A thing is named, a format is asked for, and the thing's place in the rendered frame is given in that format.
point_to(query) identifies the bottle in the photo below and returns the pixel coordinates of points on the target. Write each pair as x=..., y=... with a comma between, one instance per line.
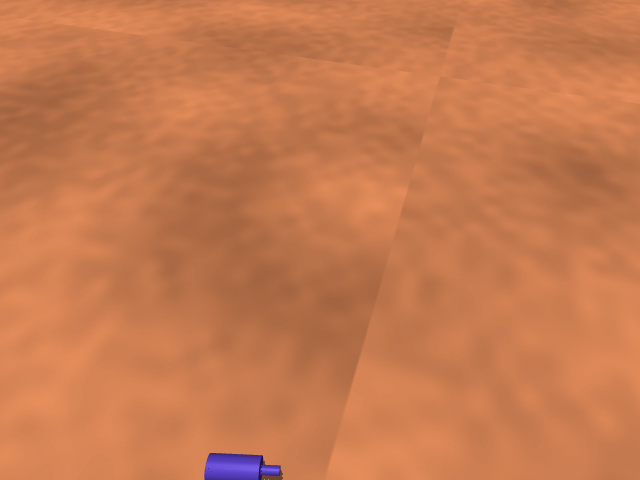
x=220, y=466

